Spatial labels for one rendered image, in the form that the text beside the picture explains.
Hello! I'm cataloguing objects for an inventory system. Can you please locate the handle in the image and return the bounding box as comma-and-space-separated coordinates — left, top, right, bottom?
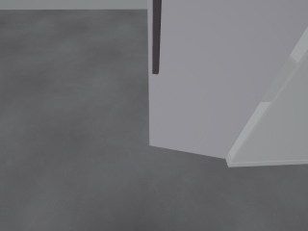
152, 0, 162, 75

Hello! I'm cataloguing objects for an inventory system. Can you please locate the fridge door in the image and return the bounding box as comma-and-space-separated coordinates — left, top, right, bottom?
147, 0, 308, 159

